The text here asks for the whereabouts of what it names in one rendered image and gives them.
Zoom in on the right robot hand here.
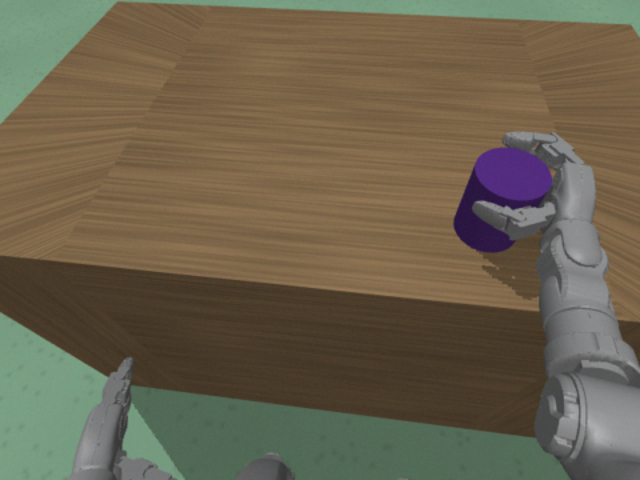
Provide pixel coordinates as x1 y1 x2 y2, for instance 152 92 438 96
472 131 596 241

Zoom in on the left robot hand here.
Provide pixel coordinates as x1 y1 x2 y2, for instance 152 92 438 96
71 357 177 480

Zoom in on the can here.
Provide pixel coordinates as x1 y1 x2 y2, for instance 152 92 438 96
453 148 552 253

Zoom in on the right robot arm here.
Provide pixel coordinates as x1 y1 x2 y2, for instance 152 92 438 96
534 220 640 480

